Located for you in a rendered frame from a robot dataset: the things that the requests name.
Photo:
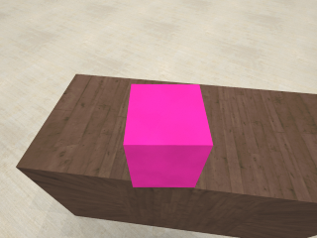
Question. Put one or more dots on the pedestal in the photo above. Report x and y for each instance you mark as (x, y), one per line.
(259, 180)

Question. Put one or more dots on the carton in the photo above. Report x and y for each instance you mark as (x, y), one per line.
(167, 137)

